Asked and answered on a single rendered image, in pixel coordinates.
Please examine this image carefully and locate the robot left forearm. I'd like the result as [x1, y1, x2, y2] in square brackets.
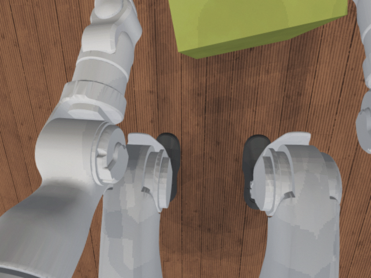
[35, 0, 142, 168]

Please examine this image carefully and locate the right robot thigh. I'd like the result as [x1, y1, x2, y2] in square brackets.
[256, 145, 340, 278]

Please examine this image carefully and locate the left robot upper arm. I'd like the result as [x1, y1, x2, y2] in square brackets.
[0, 118, 129, 278]

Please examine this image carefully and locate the robot left foot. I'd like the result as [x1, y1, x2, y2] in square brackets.
[156, 133, 181, 202]

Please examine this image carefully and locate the robot right forearm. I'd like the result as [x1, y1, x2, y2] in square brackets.
[353, 0, 371, 89]

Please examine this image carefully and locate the right robot upper arm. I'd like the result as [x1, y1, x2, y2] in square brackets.
[356, 89, 371, 153]

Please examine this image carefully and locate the carton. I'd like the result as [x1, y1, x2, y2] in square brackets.
[169, 0, 348, 59]

